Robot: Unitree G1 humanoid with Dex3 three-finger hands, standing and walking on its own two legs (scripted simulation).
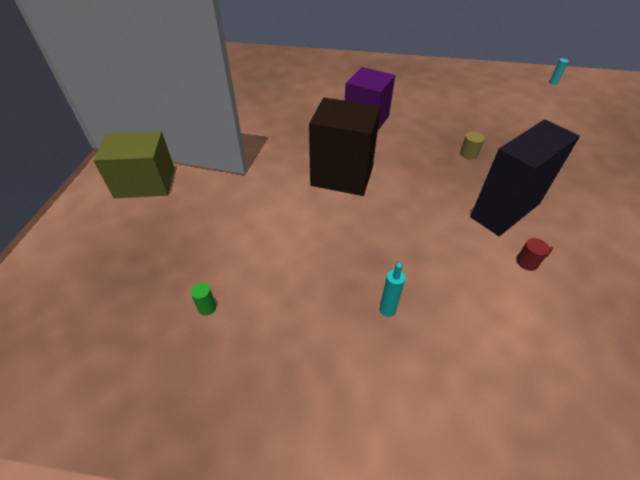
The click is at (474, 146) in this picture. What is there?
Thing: mug
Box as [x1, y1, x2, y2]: [460, 132, 484, 159]
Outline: 477,132 468,132 466,134 460,151 460,154 462,156 470,159 475,158 477,156 484,138 481,134
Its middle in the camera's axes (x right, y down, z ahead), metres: +0.80 -0.50 +2.03
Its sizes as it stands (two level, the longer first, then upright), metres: 0.128 0.094 0.106
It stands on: the floor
